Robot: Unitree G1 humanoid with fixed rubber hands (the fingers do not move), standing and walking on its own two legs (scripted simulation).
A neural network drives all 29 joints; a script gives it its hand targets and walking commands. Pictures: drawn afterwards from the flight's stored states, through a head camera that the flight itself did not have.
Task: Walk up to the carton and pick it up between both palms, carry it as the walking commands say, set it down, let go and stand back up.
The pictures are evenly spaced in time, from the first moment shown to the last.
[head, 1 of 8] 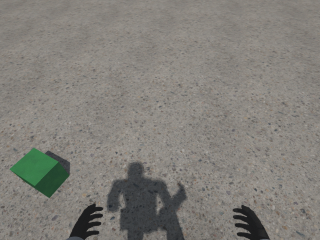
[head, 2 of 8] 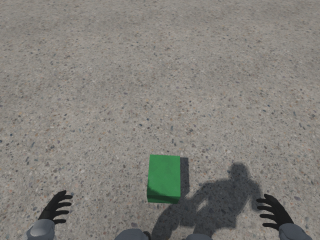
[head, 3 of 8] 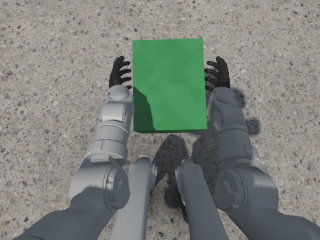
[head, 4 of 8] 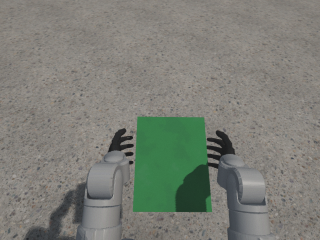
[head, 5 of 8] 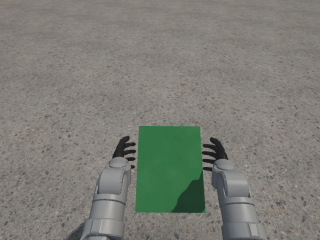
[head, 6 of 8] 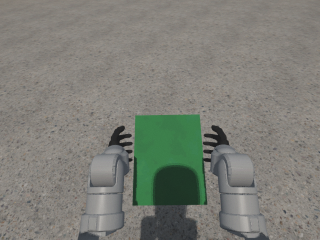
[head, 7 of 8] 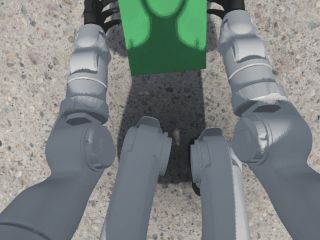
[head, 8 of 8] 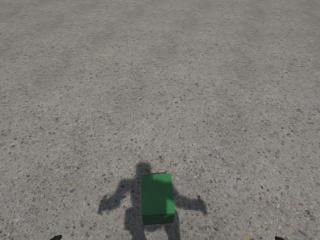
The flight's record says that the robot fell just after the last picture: no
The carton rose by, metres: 0.69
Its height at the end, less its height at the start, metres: +0.00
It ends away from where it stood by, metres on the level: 0.97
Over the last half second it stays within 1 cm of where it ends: yes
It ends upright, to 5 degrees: yes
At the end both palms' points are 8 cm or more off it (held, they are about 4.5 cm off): yes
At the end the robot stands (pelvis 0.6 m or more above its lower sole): yes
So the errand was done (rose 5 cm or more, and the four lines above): yes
